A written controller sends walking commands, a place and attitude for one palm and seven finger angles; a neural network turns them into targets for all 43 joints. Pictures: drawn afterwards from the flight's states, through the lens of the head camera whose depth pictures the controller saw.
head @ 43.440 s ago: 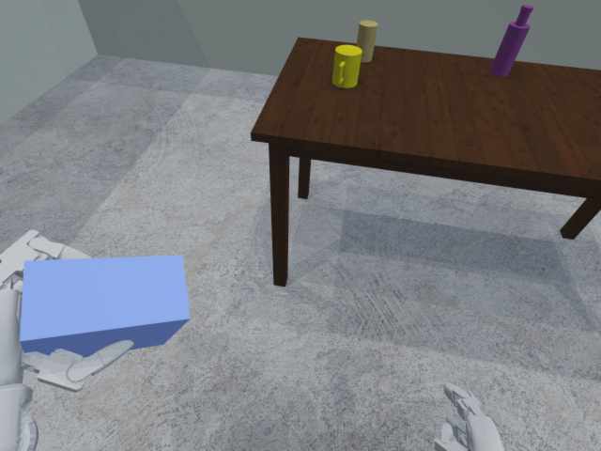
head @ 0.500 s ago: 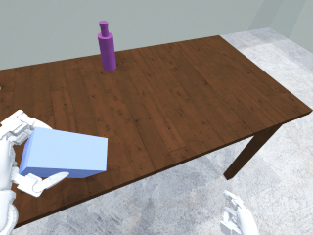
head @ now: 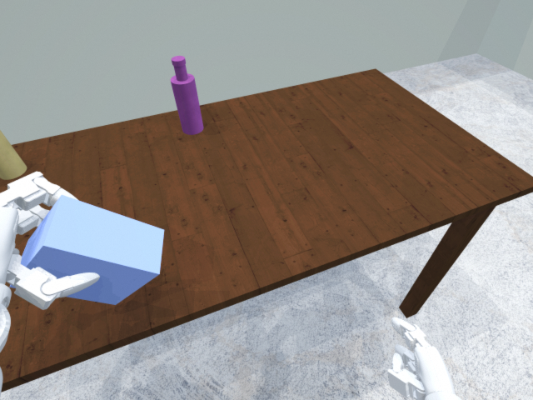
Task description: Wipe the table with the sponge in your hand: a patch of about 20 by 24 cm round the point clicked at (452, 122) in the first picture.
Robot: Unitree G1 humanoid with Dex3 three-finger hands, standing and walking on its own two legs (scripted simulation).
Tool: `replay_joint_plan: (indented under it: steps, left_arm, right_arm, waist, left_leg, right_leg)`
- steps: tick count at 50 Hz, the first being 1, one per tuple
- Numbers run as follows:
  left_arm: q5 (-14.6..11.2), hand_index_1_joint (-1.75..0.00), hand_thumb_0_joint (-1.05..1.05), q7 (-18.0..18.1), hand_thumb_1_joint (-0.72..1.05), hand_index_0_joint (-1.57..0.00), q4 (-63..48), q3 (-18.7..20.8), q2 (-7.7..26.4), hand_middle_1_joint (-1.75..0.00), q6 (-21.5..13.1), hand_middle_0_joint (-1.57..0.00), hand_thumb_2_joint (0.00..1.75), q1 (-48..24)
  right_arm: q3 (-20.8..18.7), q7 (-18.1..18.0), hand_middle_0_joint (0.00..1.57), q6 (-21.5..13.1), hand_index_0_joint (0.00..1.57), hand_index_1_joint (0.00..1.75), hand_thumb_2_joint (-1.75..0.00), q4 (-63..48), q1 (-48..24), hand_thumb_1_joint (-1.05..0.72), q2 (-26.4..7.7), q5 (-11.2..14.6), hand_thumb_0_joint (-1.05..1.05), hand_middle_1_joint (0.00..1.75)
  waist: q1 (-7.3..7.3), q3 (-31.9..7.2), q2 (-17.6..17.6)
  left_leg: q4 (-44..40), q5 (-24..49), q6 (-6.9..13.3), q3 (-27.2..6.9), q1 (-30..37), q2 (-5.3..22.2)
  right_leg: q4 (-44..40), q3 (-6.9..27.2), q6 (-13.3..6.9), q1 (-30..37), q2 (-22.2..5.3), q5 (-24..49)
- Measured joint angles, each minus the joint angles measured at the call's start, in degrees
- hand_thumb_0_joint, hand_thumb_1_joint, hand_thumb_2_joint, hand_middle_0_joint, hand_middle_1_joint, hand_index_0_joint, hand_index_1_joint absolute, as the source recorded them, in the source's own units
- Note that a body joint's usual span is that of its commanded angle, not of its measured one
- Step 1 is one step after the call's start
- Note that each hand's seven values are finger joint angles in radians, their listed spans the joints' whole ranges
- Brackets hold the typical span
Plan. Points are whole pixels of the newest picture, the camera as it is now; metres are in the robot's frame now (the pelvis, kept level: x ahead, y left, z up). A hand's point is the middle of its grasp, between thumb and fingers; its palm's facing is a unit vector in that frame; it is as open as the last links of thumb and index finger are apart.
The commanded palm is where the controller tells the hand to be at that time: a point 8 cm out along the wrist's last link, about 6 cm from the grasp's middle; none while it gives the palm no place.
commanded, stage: turn the palm down, sponge in hand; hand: left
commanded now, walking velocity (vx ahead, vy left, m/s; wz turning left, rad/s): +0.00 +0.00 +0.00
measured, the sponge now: (109, 260) +0.25 +0.24 +0.12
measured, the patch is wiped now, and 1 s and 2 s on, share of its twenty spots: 1.00 1.00 1.00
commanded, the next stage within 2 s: move the sponge above the wiping area in 1.96 s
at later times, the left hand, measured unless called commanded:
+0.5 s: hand (88, 256) +0.23 +0.23 +0.16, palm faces +0.27 -0.53 -0.80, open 10.6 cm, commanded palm +0.19 +0.27 +0.20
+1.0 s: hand (57, 257) +0.23 +0.27 +0.16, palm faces +0.25 -0.29 -0.92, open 10.6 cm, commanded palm +0.19 +0.27 +0.21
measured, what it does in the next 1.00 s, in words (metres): stands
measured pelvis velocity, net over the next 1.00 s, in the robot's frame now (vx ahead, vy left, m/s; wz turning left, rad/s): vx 0.01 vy -0.02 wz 0.02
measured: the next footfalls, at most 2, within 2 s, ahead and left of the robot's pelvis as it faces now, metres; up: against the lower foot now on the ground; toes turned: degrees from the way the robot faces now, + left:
none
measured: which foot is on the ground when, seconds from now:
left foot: down 0.00-1.00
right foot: down 0.00-1.00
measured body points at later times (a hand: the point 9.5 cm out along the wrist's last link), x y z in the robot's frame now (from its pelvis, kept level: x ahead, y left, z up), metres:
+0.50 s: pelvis +0.01 -0.05 -0.01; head +0.01 -0.08 +0.44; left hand +0.21 +0.26 +0.21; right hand +0.22 -0.27 -0.09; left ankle +0.02 +0.09 -0.73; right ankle +0.04 -0.11 -0.73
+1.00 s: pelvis +0.01 -0.02 +0.00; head -0.01 -0.06 +0.45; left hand +0.21 +0.28 +0.21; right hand +0.25 -0.22 -0.07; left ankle +0.02 +0.09 -0.73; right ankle +0.04 -0.11 -0.73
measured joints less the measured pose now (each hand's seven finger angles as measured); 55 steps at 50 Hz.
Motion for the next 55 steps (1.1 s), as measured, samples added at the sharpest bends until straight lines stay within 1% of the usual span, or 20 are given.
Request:
replay_joint_plan:
  steps: [2, 4, 6, 8, 10, 12, 14, 16, 18, 20, 24, 26, 29, 32, 35, 41, 45, 48, 51, 55]
  left_arm:
    - [0.5, -1.33, 0.0, -0.1, -0.58, -0.72, -1.5, -1.9, -0.4, -1.36, -1.7, -0.7, 1.01, 3.5]
    - [1.1, -1.33, 0.0, 0.7, -0.58, -0.73, -2.1, -2.8, -0.2, -1.36, -4.3, -0.7, 1.01, 5.2]
    - [2.6, -1.33, 0.0, 2.5, -0.58, -0.73, -1.6, -3.1, 0.4, -1.36, -6.4, -0.7, 1.01, 4.3]
    - [4.4, -1.32, 0.0, 4.2, -0.58, -0.73, 0.0, -2.6, 0.7, -1.36, -7.4, -0.71, 1.01, 2.2]
    - [6.1, -1.32, 0.0, 5.1, -0.58, -0.73, 1.8, -2.1, 1.2, -1.35, -6.2, -0.71, 1.01, -0.1]
    - [7.7, -1.33, 0.0, 4.8, -0.58, -0.73, 3.6, -2.3, 1.7, -1.36, -3.8, -0.71, 1.01, -2.2]
    - [8.8, -1.33, 0.0, 3.5, -0.58, -0.73, 5.0, -3.0, 2.4, -1.36, -1.5, -0.71, 1.01, -3.2]
    - [9.5, -1.33, 0.0, 1.7, -0.58, -0.73, 5.9, -3.9, 3.4, -1.36, -0.1, -0.7, 1.01, -3.4]
    - [10.0, -1.33, 0.0, 0.0, -0.58, -0.73, 5.6, -4.4, 4.3, -1.36, 0.0, -0.7, 1.01, -2.5]
    - [10.2, -1.33, 0.0, -0.9, -0.58, -0.73, 4.1, -4.3, 5.2, -1.36, -0.9, -0.7, 1.01, -0.8]
    - [10.3, -1.33, 0.0, -0.4, -0.58, -0.73, 0.3, -3.1, 6.4, -1.36, -2.9, -0.7, 1.01, 2.9]
    - [10.8, -1.33, 0.0, 0.4, -0.58, -0.73, -0.7, -2.6, 6.9, -1.36, -2.7, -0.71, 1.01, 4.0]
    - [12.1, -1.33, 0.0, 1.3, -0.58, -0.73, -0.8, -2.3, 7.6, -1.36, -1.0, -0.71, 1.01, 4.8]
    - [14.4, -1.33, 0.0, 1.8, -0.58, -0.73, -0.1, -3.0, 7.5, -1.36, 0.8, -0.71, 1.01, 4.6]
    - [16.8, -1.33, 0.0, 1.9, -0.58, -0.73, -0.4, -4.3, 7.1, -1.36, 1.8, -0.71, 1.01, 4.8]
    - [22.0, -1.33, 0.0, 3.0, -0.58, -0.73, -2.3, -8.8, 6.5, -1.36, 2.9, -0.71, 1.01, 4.1]
    - [25.2, -1.33, 0.0, 3.7, -0.58, -0.73, -3.1, -10.7, 6.5, -1.36, 6.0, -0.71, 1.01, 2.8]
    - [27.4, -1.33, 0.0, 3.1, -0.58, -0.73, -2.8, -11.9, 6.6, -1.36, 9.5, -0.71, 1.01, 1.3]
    - [29.6, -1.33, 0.01, 1.7, -0.58, -0.73, -2.0, -13.0, 6.4, -1.36, 12.7, -0.71, 1.01, -0.3]
    - [33.1, -1.33, 0.01, -0.5, -0.58, -0.73, -1.0, -15.4, 6.0, -1.36, 15.0, -0.71, 1.01, -2.1]
  right_arm:
    - [-0.2, -0.7, 0.2, -0.1, 0.2, 0.3, -0.9, -0.5, -0.6, -0.9, 0.2, -0.4, 0.02, 0.3]
    - [-0.4, -1.5, 0.2, -0.2, 0.2, 0.3, -0.9, -0.3, -1.1, -0.91, 0.6, -0.9, 0.02, 0.3]
    - [-0.7, -2.2, 0.2, -0.3, 0.2, 0.3, -0.9, 0.1, -1.2, -0.91, 0.9, -1.2, 0.02, 0.3]
    - [-0.7, -2.6, 0.2, -0.2, 0.2, 0.3, -0.9, 0.8, -1.4, -0.91, 1.0, -1.4, 0.01, 0.3]
    - [-0.4, -3.1, 0.2, 0.4, 0.2, 0.3, -0.9, 1.3, -1.6, -0.91, 0.8, -1.2, 0.01, 0.3]
    - [-0.1, -3.7, 0.2, 1.0, 0.2, 0.3, -0.9, 1.5, -1.7, -0.91, 0.6, -1.0, 0.01, 0.3]
    - [0.2, -4.4, 0.2, 1.5, 0.2, 0.3, -0.9, 1.4, -1.8, -0.91, 0.5, -0.6, 0.02, 0.3]
    - [0.3, -5.0, 0.2, 1.8, 0.2, 0.3, -0.9, 1.2, -1.9, -0.91, 0.5, -0.3, 0.02, 0.3]
    - [0.2, -5.3, 0.2, 2.0, 0.2, 0.3, -0.9, 0.8, -1.8, -0.9, 0.7, -0.3, 0.02, 0.3]
    - [-0.1, -5.4, 0.2, 2.1, 0.2, 0.3, -0.9, 0.5, -1.6, -0.9, 0.9, -0.2, 0.02, 0.3]
    - [-1.0, -5.2, 0.2, 2.2, 0.2, 0.3, -0.9, 0.0, -0.2, -0.9, 0.7, 0.0, 0.02, 0.3]
    - [-1.5, -5.2, 0.2, 2.6, 0.2, 0.3, -0.9, 0.0, 0.5, -0.91, 0.2, 0.2, 0.02, 0.3]
    - [-2.1, -5.6, 0.2, 3.2, 0.2, 0.3, -0.9, 0.2, 1.5, -0.91, -0.8, 0.7, 0.02, 0.3]
    - [-2.5, -6.1, 0.2, 3.5, 0.2, 0.3, -0.9, 0.5, 1.7, -0.91, -1.6, 0.9, 0.02, 0.3]
    - [-2.7, -6.7, 0.2, 3.4, 0.2, 0.3, -0.9, 0.6, 1.4, -0.91, -1.9, 1.1, 0.02, 0.3]
    - [-2.1, -7.1, 0.2, 3.1, 0.2, 0.3, -0.9, 0.4, 0.0, -0.91, -0.8, 1.2, 0.02, 0.3]
    - [-1.0, -6.6, 0.2, 3.8, 0.2, 0.3, -0.9, 0.2, -1.5, -0.91, 0.2, 1.3, 0.02, 0.3]
    - [0.0, -6.1, 0.2, 4.7, 0.2, 0.3, -0.9, 0.1, -2.7, -0.91, 0.6, 1.4, 0.02, 0.3]
    - [1.0, -5.9, 0.2, 5.6, 0.2, 0.3, -0.9, 0.2, -4.1, -0.91, 0.7, 1.7, 0.02, 0.3]
    - [1.8, -5.8, 0.2, 6.2, 0.2, 0.3, -0.9, 0.3, -5.7, -0.91, 0.8, 1.8, 0.02, 0.3]
  waist:
    - [0.03, -0.1, -0.1]
    - [0.62, -0.2, -0.8]
    - [1.6, -0.2, -1.2]
    - [2.27, -0.4, -1.2]
    - [2.72, -0.6, -0.7]
    - [2.89, -0.7, 0.0]
    - [2.86, -0.8, 0.8]
    - [2.68, -0.8, 1.5]
    - [2.42, -0.9, 1.8]
    - [2.22, -0.9, 1.8]
    - [2.11, -1.3, 1.6]
    - [2.25, -1.5, 1.6]
    - [2.55, -1.8, 1.8]
    - [2.83, -1.7, 2.2]
    - [3.02, -1.7, 2.4]
    - [3.14, -1.9, 2.3]
    - [3.25, -2.2, 2.5]
    - [3.44, -2.4, 3.0]
    - [3.78, -2.1, 3.4]
    - [4.38, -1.2, 3.5]
  left_leg:
    - [1.2, -0.4, -0.3, -0.3, -1.0, 0.1]
    - [2.6, -0.9, -0.8, -0.8, -2.2, 0.3]
    - [4.1, -1.5, -1.3, -1.6, -3.3, 0.6]
    - [5.4, -1.9, -1.9, -2.6, -4.3, 0.9]
    - [6.1, -2.2, -2.4, -3.4, -4.8, 1.2]
    - [6.3, -2.2, -2.7, -3.9, -4.9, 1.3]
    - [6.1, -2.2, -2.9, -4.0, -4.7, 1.5]
    - [5.8, -2.2, -3.0, -3.9, -4.4, 1.8]
    - [5.4, -2.2, -3.2, -3.5, -4.1, 2.1]
    - [5.2, -2.4, -3.5, -3.1, -3.9, 2.5]
    - [5.3, -2.9, -3.8, -2.6, -3.9, 3.0]
    - [5.5, -3.2, -3.9, -2.6, -4.1, 3.0]
    - [5.8, -3.5, -3.8, -2.7, -4.4, 2.9]
    - [6.2, -3.7, -3.7, -2.8, -4.7, 2.8]
    - [6.4, -3.7, -3.4, -2.6, -4.6, 2.6]
    - [5.5, -3.5, -2.8, -2.1, -3.6, 2.1]
    - [3.9, -2.8, -2.3, -1.7, -2.0, 1.8]
    - [2.4, -2.1, -1.9, -1.6, -0.8, 1.4]
    - [1.0, -1.2, -1.6, -1.6, 0.4, 1.1]
    - [-0.7, -0.2, -1.1, -1.7, 1.6, 0.7]
  right_leg:
    - [1.6, -0.3, -0.3, -1.1, 0.1, -0.7]
    - [3.2, -0.9, -0.8, -2.2, 0.3, -1.5]
    - [4.4, -1.8, -1.4, -3.0, 0.5, -2.2]
    - [5.2, -2.8, -1.9, -3.5, 0.8, -2.7]
    - [5.7, -3.6, -2.4, -3.8, 1.0, -3.0]
    - [5.7, -4.1, -2.7, -3.7, 1.2, -3.1]
    - [5.6, -4.2, -3.0, -3.5, 1.4, -3.1]
    - [5.4, -4.1, -3.2, -3.4, 1.7, -3.1]
    - [5.3, -3.7, -3.4, -3.4, 2.0, -3.1]
    - [5.4, -3.3, -3.7, -3.5, 2.4, -3.2]
    - [5.7, -2.8, -4.0, -3.8, 2.9, -3.6]
    - [5.9, -2.8, -4.0, -4.0, 2.9, -3.9]
    - [6.2, -2.9, -3.9, -4.2, 2.8, -4.2]
    - [6.4, -3.0, -3.8, -4.4, 2.7, -4.4]
    - [6.5, -2.8, -3.5, -4.3, 2.5, -4.4]
    - [5.5, -2.3, -2.8, -3.3, 2.0, -4.0]
    - [4.0, -1.8, -2.4, -1.8, 1.7, -3.2]
    - [2.4, -1.7, -2.0, -0.6, 1.4, -2.5]
    - [0.8, -1.6, -1.6, 0.8, 1.1, -1.6]
    - [-1.0, -1.7, -1.3, 2.2, 0.7, -0.6]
